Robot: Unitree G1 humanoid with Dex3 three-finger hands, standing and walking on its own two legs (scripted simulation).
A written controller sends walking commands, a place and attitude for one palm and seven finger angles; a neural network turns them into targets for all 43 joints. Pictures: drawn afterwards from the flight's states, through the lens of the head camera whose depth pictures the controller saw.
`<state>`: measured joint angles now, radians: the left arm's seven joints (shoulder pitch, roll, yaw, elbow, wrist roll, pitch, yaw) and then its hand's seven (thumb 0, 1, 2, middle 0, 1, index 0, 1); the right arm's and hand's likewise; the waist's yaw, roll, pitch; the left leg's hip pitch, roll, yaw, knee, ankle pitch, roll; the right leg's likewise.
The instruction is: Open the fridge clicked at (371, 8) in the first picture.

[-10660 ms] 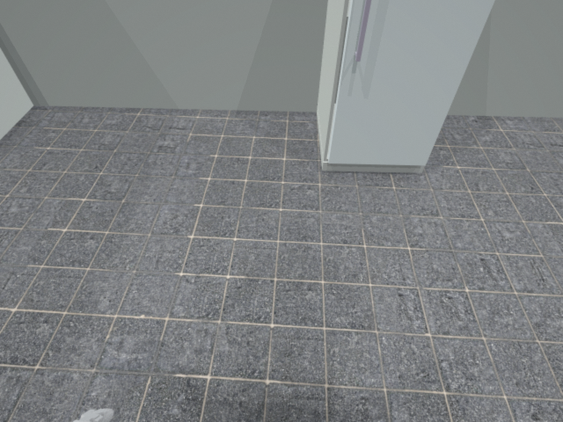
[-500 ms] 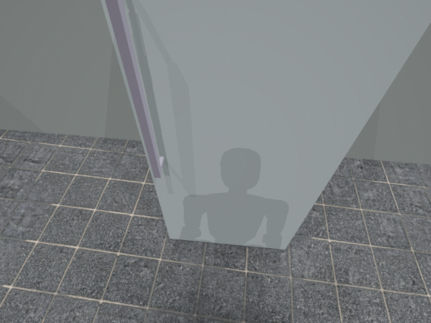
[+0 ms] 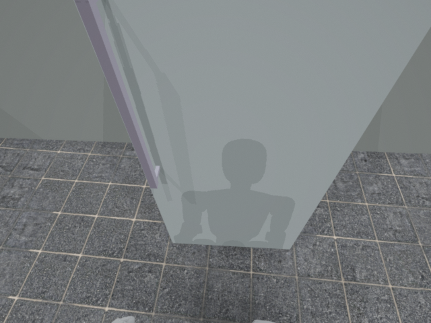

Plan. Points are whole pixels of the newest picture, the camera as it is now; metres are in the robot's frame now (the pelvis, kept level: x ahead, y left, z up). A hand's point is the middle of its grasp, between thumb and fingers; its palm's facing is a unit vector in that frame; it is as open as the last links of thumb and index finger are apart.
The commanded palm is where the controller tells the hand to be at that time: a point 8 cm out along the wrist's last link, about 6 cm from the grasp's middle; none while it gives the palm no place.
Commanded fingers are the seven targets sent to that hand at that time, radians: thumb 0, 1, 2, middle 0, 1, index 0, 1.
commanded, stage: come to a stop and stand still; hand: left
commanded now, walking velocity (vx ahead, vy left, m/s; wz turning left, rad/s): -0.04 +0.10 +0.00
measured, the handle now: (134, 116) +0.46 +0.18 +0.12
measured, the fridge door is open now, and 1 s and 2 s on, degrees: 0 0 0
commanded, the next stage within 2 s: look again from close up in 1.08 s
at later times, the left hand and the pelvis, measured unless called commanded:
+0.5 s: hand out of the picture -0.04 +0.18 -0.17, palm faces +0.06 -0.98 -0.17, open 7.4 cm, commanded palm none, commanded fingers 0.00 0.90 0.90 -0.20 -0.30 -0.20 -0.30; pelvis -0.02 +0.01 +0.01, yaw -1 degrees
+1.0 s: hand out of the picture -0.02 +0.21 -0.16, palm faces +0.04 -0.98 -0.20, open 7.4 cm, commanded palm none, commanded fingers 0.00 0.90 0.90 -0.20 -0.30 -0.20 -0.30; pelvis -0.02 +0.04 +0.01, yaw -1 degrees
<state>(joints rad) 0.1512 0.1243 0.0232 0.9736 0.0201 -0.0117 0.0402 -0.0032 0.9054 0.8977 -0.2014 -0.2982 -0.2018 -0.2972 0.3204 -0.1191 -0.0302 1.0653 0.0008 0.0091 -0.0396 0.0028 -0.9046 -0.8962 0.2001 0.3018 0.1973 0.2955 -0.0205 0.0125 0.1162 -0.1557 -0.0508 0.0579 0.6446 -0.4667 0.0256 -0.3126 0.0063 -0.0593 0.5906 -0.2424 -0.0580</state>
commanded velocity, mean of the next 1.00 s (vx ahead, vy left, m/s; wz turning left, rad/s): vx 0.02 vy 0.01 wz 0.00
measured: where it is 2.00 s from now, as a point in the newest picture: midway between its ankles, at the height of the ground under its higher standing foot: outside the picture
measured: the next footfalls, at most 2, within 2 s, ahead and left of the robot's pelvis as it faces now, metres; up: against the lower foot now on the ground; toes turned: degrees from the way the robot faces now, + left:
left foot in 0.20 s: +0.02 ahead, +0.14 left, +0.00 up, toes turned +1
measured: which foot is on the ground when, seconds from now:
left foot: up 0.00-0.18, down 0.20-1.00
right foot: down 0.00-1.00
